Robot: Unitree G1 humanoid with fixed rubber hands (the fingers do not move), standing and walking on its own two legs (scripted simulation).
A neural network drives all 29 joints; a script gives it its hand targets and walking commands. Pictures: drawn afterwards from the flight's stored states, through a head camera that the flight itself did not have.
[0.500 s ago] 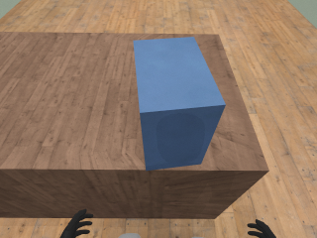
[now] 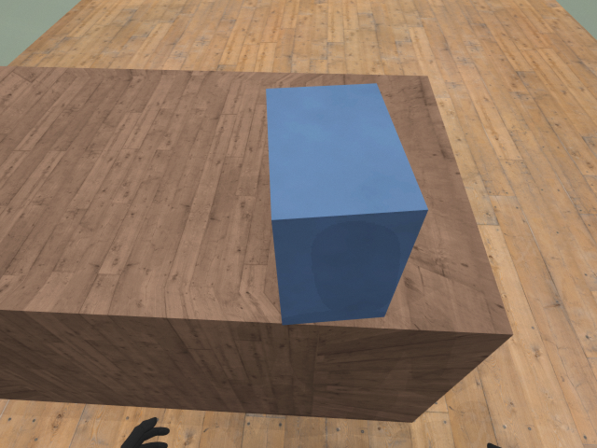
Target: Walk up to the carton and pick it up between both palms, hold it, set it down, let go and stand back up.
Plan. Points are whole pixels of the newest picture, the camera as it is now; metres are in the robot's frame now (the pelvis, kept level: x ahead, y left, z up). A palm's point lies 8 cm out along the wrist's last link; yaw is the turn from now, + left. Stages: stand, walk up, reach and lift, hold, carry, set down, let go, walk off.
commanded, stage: walk up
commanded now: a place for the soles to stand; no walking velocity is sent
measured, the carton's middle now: (327, 208) +0.44 -0.01 +0.05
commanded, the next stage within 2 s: none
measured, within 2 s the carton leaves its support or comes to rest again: neither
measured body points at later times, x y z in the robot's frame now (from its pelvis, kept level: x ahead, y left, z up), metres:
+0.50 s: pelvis -0.09 -0.05 -0.01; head -0.04 -0.08 +0.44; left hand +0.00 +0.22 -0.11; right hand +0.06 -0.32 -0.14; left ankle -0.06 +0.11 -0.69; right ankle -0.07 -0.13 -0.73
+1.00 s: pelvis -0.10 -0.01 +0.00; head -0.09 +0.00 +0.45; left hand -0.04 +0.25 -0.12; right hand -0.01 -0.27 -0.12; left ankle -0.11 +0.10 -0.73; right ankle -0.07 -0.13 -0.73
